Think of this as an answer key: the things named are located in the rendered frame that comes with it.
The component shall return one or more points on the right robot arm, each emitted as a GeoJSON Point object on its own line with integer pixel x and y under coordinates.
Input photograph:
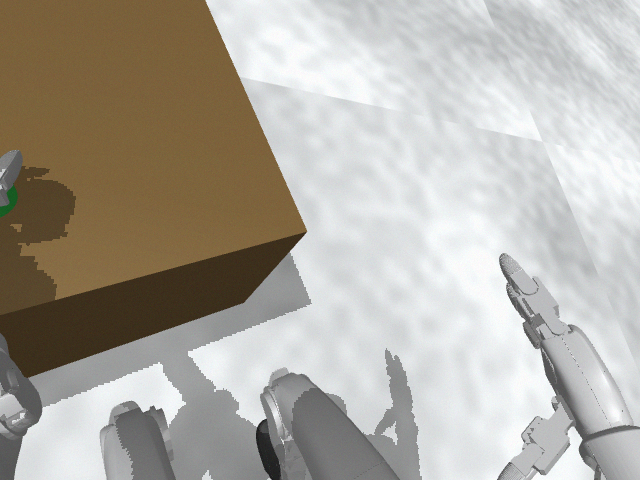
{"type": "Point", "coordinates": [613, 454]}

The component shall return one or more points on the left robot hand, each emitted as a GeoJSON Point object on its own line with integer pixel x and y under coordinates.
{"type": "Point", "coordinates": [10, 166]}

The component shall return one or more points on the left robot arm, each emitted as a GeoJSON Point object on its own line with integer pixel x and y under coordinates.
{"type": "Point", "coordinates": [20, 408]}

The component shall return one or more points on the right robot hand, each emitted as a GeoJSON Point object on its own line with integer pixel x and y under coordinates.
{"type": "Point", "coordinates": [587, 398]}

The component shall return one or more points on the right robot foot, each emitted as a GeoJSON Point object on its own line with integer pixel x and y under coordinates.
{"type": "Point", "coordinates": [266, 451]}

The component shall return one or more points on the bottle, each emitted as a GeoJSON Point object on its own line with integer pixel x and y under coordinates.
{"type": "Point", "coordinates": [12, 196]}

